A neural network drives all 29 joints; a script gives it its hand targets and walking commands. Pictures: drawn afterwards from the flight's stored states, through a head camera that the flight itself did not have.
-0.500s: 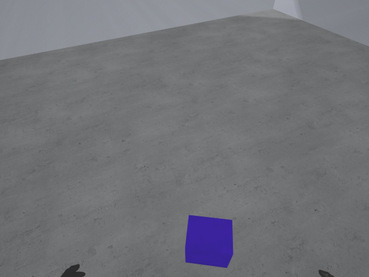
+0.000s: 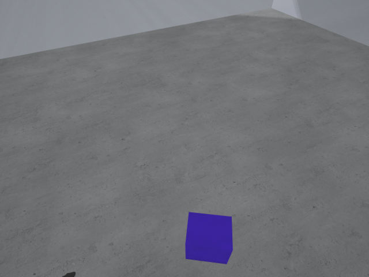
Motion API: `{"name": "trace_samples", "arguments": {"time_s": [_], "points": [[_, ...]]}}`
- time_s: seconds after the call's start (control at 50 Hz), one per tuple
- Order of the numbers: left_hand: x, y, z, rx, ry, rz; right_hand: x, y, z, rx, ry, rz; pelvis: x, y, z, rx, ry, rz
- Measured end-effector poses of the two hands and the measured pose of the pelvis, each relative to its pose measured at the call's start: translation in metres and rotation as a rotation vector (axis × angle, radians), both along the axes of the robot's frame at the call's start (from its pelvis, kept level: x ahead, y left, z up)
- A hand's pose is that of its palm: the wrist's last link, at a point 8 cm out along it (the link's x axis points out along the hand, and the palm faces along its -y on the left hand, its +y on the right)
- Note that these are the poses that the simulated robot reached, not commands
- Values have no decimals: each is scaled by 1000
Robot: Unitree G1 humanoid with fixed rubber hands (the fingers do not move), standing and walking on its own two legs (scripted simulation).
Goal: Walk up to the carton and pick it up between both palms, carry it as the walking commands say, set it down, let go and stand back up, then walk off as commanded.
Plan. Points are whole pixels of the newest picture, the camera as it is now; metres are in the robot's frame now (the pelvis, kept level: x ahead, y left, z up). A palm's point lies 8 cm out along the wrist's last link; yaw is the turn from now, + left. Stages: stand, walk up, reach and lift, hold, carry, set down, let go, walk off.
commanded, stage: stand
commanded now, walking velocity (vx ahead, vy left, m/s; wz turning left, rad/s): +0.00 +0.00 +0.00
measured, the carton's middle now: (208, 238) +0.46 -0.07 -0.68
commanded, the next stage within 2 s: walk off in 0.34 s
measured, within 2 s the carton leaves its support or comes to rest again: neither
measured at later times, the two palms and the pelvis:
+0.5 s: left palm out of the picture +0.09 +0.31 -0.11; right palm out of the picture +0.09 -0.31 -0.10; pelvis +0.00 +0.00 +0.00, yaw +0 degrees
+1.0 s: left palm out of the picture +0.03 +0.41 -0.14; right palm out of the picture +0.01 -0.20 -0.12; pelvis -0.02 +0.10 -0.01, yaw -2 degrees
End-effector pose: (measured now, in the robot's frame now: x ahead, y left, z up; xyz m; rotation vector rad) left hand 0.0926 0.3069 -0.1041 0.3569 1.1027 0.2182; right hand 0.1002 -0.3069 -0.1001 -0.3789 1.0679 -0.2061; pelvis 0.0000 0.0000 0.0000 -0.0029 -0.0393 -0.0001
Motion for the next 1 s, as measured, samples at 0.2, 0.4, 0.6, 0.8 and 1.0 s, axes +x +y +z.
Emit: {"name": "trace_samples", "arguments": {"time_s": [0.2, 0.4, 0.6, 0.8, 1.0], "points": [[-3, 3, -1, 2, 11, 2, -4, 0, 0, -1, 13, -3, -2, 1, 0, 0, 0, 0], [-5, 5, -1, 3, 19, 2, -6, 1, -1, -3, 24, -4, -3, 3, 1, 1, 0, 0], [-8, 3, -4, -5, 39, 0, -15, 4, -6, 2, 77, -29, -2, 5, 1, 1, 7, -4], [-37, 18, -18, -1, 112, 30, -64, 31, -24, 15, 253, -83, -8, 29, -4, -2, 34, -19], [-60, 103, -35, 23, 198, 51, -90, 102, -23, 14, 261, -112, -18, 101, -13, 20, 41, -35]]}}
